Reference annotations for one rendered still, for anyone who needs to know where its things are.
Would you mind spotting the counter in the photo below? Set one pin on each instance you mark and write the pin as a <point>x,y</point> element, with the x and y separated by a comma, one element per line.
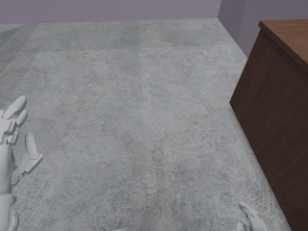
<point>270,102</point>

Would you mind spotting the left robot forearm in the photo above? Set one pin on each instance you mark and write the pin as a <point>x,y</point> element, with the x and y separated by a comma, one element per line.
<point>9,218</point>

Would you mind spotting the robot left hand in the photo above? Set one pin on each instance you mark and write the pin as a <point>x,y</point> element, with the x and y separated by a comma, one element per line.
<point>10,122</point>

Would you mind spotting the robot right hand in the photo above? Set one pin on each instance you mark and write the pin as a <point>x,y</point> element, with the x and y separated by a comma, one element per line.
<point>255,223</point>

